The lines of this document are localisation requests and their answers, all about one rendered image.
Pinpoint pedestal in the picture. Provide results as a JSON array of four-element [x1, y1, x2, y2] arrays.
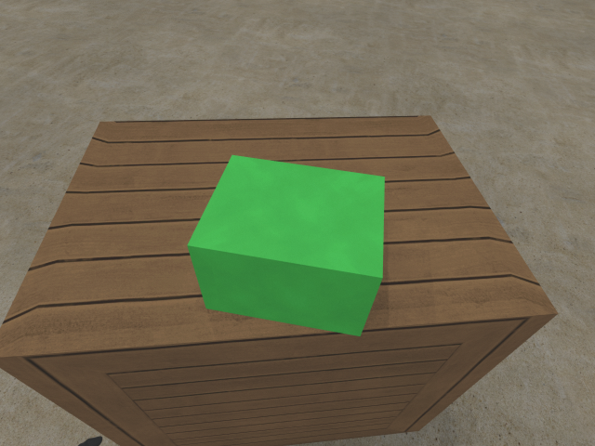
[[0, 115, 559, 446]]

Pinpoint carton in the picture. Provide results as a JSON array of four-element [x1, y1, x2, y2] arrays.
[[187, 155, 385, 336]]

